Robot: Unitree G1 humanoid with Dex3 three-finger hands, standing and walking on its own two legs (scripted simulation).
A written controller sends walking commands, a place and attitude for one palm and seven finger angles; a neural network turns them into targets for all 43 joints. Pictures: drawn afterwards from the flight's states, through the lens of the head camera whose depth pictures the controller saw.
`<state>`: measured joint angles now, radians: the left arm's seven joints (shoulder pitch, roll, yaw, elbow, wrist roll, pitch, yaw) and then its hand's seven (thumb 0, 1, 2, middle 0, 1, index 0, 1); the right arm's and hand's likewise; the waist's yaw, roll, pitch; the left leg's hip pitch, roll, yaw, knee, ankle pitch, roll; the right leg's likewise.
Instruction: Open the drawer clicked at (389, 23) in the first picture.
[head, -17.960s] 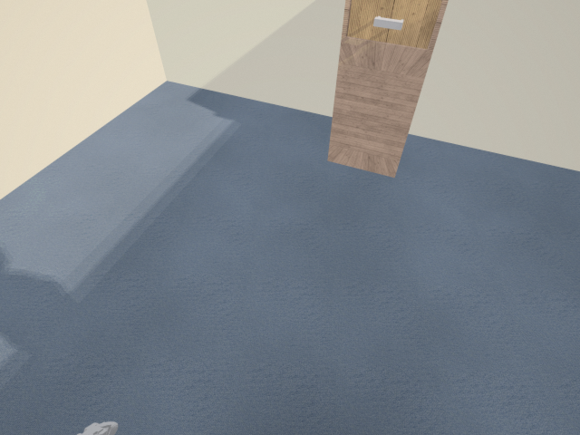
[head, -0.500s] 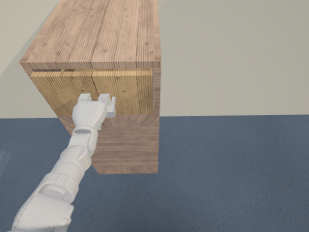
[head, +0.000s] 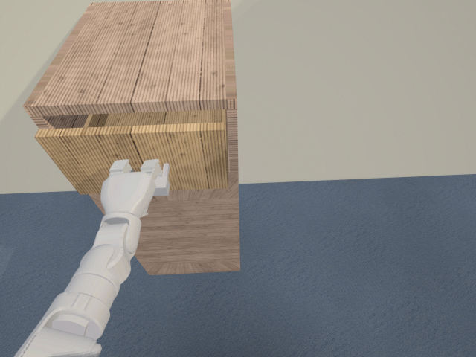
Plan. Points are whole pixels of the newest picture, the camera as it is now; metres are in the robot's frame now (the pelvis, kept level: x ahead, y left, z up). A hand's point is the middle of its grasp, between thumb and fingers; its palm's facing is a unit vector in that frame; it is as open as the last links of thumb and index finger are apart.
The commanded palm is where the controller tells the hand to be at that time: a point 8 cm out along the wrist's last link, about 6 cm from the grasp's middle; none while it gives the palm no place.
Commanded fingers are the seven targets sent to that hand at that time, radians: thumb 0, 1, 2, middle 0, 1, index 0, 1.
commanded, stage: pull the drawer open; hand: left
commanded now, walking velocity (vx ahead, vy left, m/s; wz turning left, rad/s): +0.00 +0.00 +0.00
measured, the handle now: (141, 178) +0.45 +0.19 +0.03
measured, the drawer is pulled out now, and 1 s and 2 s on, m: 0.05 0.28 0.30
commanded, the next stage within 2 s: open the thumb to release the handle in 1.34 s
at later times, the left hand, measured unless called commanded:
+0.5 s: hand (129, 269) +0.27 +0.18 +0.01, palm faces +0.01 -0.13 -0.99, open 6.0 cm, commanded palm +0.23 +0.20 +0.06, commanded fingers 0.00 0.90 0.90 -0.40 -1.35 -0.40 -1.35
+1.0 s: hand (117, 342) +0.17 +0.18 +0.01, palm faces -0.01 -0.14 -0.99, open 6.1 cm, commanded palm +0.11 +0.19 +0.06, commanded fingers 0.00 0.90 0.90 -0.40 -1.35 -0.40 -1.35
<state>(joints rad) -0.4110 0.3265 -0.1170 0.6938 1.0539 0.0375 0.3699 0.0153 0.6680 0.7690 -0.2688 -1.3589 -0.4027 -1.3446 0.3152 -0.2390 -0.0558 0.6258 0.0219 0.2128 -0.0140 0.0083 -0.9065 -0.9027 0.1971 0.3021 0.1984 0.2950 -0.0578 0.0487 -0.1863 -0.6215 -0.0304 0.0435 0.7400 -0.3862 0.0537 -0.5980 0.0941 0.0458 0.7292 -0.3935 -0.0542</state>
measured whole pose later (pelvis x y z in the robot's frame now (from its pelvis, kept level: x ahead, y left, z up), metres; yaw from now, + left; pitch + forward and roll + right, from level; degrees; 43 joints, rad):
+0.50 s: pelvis +0.00 +0.00 +0.00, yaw +1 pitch +9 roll +0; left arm 0.10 0.29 -0.22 0.18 1.06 0.09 0.36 0.04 0.65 0.78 -0.25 -1.35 -0.42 -1.34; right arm 0.10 -0.22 -0.01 0.55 0.01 0.15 0.02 0.01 -0.91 -0.90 0.20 0.30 0.20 0.29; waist 0.04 0.05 -0.16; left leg -0.49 -0.05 0.04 0.72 -0.40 0.05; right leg -0.47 0.08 0.04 0.73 -0.42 -0.06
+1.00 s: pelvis -0.01 -0.03 -0.01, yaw +1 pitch +9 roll +2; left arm 0.53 0.34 -0.14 -0.15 1.05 -0.01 0.40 0.06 0.64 0.76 -0.24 -1.34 -0.42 -1.34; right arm 0.14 -0.23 0.00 0.55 -0.02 0.12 0.05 0.01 -0.91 -0.90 0.20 0.30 0.20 0.29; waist 0.06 0.05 -0.15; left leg -0.52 -0.03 0.04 0.80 -0.42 0.02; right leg -0.52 0.09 0.04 0.84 -0.46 -0.09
